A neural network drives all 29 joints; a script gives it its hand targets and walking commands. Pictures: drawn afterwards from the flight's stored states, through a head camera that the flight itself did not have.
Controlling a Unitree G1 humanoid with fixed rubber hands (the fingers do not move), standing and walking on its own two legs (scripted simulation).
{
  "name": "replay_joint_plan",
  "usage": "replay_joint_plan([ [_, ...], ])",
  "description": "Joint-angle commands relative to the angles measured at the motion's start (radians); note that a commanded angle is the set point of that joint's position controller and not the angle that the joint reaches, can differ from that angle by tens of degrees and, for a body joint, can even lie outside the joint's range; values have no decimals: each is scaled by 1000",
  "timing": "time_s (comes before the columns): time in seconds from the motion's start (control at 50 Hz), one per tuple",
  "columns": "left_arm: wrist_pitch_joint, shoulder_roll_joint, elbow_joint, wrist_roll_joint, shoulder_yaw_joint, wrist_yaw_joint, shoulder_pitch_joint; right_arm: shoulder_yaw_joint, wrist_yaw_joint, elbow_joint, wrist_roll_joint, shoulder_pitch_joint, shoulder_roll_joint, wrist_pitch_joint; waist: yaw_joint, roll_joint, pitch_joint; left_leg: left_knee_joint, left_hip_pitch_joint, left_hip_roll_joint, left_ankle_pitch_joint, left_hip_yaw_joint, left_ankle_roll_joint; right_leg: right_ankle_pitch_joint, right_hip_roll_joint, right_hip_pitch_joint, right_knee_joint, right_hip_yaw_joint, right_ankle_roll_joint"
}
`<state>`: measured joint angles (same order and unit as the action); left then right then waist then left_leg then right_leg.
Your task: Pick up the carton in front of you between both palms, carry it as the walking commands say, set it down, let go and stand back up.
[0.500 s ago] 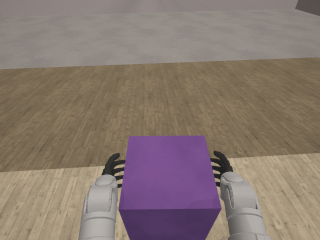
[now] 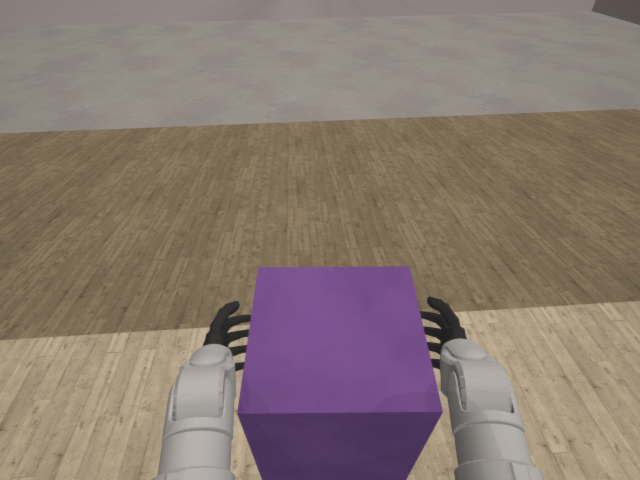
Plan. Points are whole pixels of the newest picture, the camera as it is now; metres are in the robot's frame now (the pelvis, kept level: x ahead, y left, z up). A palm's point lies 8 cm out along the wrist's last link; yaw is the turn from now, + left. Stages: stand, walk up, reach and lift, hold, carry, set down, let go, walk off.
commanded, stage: hold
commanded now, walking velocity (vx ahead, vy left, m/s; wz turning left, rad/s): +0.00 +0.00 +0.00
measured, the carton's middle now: (334, 377) +0.30 +0.00 -0.03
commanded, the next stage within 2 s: carry in 0.24 s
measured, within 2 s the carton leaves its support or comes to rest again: neither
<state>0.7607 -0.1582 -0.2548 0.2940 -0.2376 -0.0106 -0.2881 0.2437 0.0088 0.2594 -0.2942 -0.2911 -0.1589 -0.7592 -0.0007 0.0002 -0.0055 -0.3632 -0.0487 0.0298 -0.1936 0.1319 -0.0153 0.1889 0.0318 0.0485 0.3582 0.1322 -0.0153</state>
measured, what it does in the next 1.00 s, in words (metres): walks ahead: right foot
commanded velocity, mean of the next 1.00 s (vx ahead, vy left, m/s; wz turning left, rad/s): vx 0.40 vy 0.00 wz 0.00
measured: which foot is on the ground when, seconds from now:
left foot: down 0.00-0.86, up 0.88-1.00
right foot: down 0.00-0.66, up 0.68-0.82, down 0.84-1.00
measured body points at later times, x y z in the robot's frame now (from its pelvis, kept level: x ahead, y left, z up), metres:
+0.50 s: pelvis +0.05 -0.01 -0.02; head +0.00 -0.02 +0.43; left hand +0.34 +0.14 +0.06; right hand +0.34 -0.16 +0.05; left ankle +0.01 +0.14 -0.75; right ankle +0.01 -0.14 -0.75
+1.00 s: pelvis +0.29 -0.05 -0.01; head +0.29 -0.05 +0.44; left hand +0.56 +0.12 +0.07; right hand +0.58 -0.19 +0.07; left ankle +0.18 +0.07 -0.66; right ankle +0.27 -0.11 -0.75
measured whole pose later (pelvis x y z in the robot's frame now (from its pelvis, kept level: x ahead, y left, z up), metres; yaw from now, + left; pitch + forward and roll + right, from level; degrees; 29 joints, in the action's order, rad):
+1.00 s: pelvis +0.29 -0.05 -0.01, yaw +3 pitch +6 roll +0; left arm 1.23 -0.14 0.34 0.11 -0.10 0.09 -0.17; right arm 0.13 -0.10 -0.35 -0.09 -0.18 -0.14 -1.25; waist -0.01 0.00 0.11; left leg -1.09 -0.45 -0.07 -0.37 -0.08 0.01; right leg 0.27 -0.01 0.27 0.44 -0.23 0.07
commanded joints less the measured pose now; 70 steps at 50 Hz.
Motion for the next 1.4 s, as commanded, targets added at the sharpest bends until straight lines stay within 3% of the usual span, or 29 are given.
replay_joint_plan([
  [0.0, -31, -927, 33, -275, 546, -238, -487, -549, 243, -32, 278, -489, -920, 31, 0, -3, 223, 55, 43, 66, 156, -71, -8, -147, 68, -40, -55, -72, -4],
  [0.2, -28, -915, 64, -281, 556, -234, -450, -560, 237, -62, 284, -450, -914, 27, 0, -2, 223, 58, 51, 70, 198, -68, -8, -193, 69, -54, -57, -68, -6],
  [0.22, -27, -924, 71, -292, 565, -232, -472, -572, 237, -71, 295, -472, -917, 25, 2, -20, 222, -30, -72, -107, 67, -47, 7, -54, -109, 73, 40, -43, 8],
  [0.28, -19, -924, 134, -328, 619, -223, -485, -619, 225, -133, 325, -480, -922, 16, 3, -14, 199, 20, -196, -92, -502, 10, 30, 496, -80, 218, 7, -13, 23],
  [0.36, 36, -905, 256, -397, 721, -201, -478, -721, 196, -255, 387, -461, -900, -40, 4, -51, 280, 1, -177, -144, -365, 21, 61, 280, -75, 240, 137, -102, 24],
  [0.42, 123, -865, 357, -454, 788, -185, -483, -784, 173, -355, 433, -451, -861, -126, 9, -106, 279, 19, -185, -194, -451, 70, 95, 316, -69, 288, 158, -147, 20],
  [0.46, 189, -834, 390, -484, 807, -175, -481, -804, 160, -395, 461, -450, -826, -191, 4, -45, 238, -63, -277, -163, -372, -3, 77, 315, -113, 221, 82, -108, 35],
  [0.5, 245, -807, 410, -501, 807, -162, -415, -833, 152, -442, 501, -442, -822, -254, -17, 225, 246, -367, -504, -60, -228, -202, 13, 219, -268, 7, -31, 146, 117],
  [0.52, 269, -804, 420, -501, 804, -154, -375, -855, 154, -470, 530, -447, -828, -282, -27, 280, 214, -358, -623, -45, -294, -243, 1, 72, -327, -76, -46, 240, 169],
  [0.54, 292, -811, 453, -508, 810, -146, -364, -870, 157, -496, 561, -452, -836, -304, -27, 244, 206, -297, -625, -48, -329, -251, 3, -72, -340, -92, -28, 236, 193],
  [0.6, 353, -836, 584, -550, 835, -134, -363, -868, 161, -549, 612, -379, -870, -353, 3, 64, 339, -25, -106, -43, -113, -268, 26, -80, -216, 158, 168, -82, 88],
  [0.62, 374, -840, 630, -570, 849, -140, -382, -850, 155, -549, 589, -334, -864, -364, 28, -102, 344, 55, 88, -162, -111, -29, 81, -145, -135, 363, 417, -229, 32],
  [0.64, 394, -846, 655, -596, 867, -149, -402, -837, 146, -547, 559, -295, -854, -373, 32, -320, 333, 8, 287, -334, 277, 199, 172, 54, -69, 652, 571, -300, -11],
  [0.66, 404, -851, 646, -604, 881, -158, -385, -840, 136, -581, 544, -268, -844, -387, 37, -296, 292, 16, 370, -397, 528, 266, 234, 364, -47, 817, 602, -263, 2],
  [0.7, 416, -859, 664, -615, 860, -165, -338, -853, 129, -655, 563, -286, -890, -409, 43, -115, 288, 17, 425, -417, 481, 206, 236, 462, -81, 882, 524, -229, 22],
  [0.78, 433, -846, 681, -606, 838, -147, -304, -868, 133, -737, 605, -344, -844, -440, 15, -171, 336, 4, 133, -282, 389, -128, 96, 96, -22, 409, 164, -329, 24],
  [0.82, 443, -829, 676, -582, 818, -135, -284, -869, 141, -744, 621, -325, -813, -457, -7, -90, 415, -202, -153, -206, 341, -290, 41, -31, 19, -94, 94, -405, 40],
  [0.84, 451, -814, 663, -569, 803, -130, -250, -864, 146, -748, 627, -343, -784, -466, -34, 32, 450, -412, -329, -165, 129, -332, 10, 142, -129, -271, 40, -196, 58],
  [0.86, 453, -796, 642, -544, 790, -124, -258, -872, 153, -772, 639, -395, -774, -482, -40, 306, 413, -655, -566, -30, -212, -326, -29, 194, -409, -296, -146, 344, 169],
  [0.88, 463, -804, 653, -541, 791, -119, -296, -878, 159, -735, 646, -420, -779, -494, -31, 232, 367, -814, -681, -64, -305, -187, 11, 107, -479, -295, -154, 436, 265],
  [0.94, 476, -859, 663, -568, 812, -124, -353, -850, 167, -665, 636, -385, -821, -493, -20, 0, 333, -810, -718, -167, -182, -139, 39, -158, -417, -202, -119, 186, 217],
  [1.0, 469, -898, 673, -606, 842, -148, -371, -840, 155, -631, 594, -339, -882, -472, -19, 69, 328, -612, -649, -134, -102, -202, 15, -287, -336, -184, -144, -13, 148],
  [1.18, 456, -865, 644, -616, 841, -190, -299, -847, 124, -641, 538, -275, -898, -444, -25, 165, 189, -177, -495, -44, 158, -379, 45, -577, -249, -133, -137, -261, 116],
  [1.24, 452, -858, 659, -609, 840, -189, -291, -854, 133, -645, 555, -271, -901, -441, -4, 181, 277, -111, -192, 25, 159, -448, 63, -793, -228, -101, 109, -364, 74],
  [1.26, 450, -854, 662, -606, 842, -188, -291, -854, 137, -645, 556, -268, -897, -439, 14, 140, 334, -94, -6, 19, 94, -442, 65, -694, -201, -12, 283, -382, 53],
  [1.28, 448, -844, 664, -602, 843, -189, -304, -852, 142, -643, 555, -257, -897, -439, 43, 51, 402, -69, 168, -157, -67, -216, 86, -391, -181, 146, 508, -356, 33],
  [1.3, 451, -859, 689, -609, 860, -188, -322, -844, 148, -610, 551, -261, -889, -428, 33, -224, 473, 66, 358, -444, -223, 325, 250, 45, -37, 458, 819, -297, -9],
  [1.32, 444, -860, 677, -603, 858, -188, -324, -858, 153, -612, 570, -255, -920, -424, 29, -218, 435, 153, 341, -465, -94, 414, 280, 261, -25, 586, 963, -176, 17],
  [1.38, 410, -933, 659, -592, 862, -179, -304, -889, 163, -662, 611, -310, -979, -401, 20, -21, 392, 113, 177, -388, 203, 102, 193, 134, -148, 589, 901, -123, 55],
])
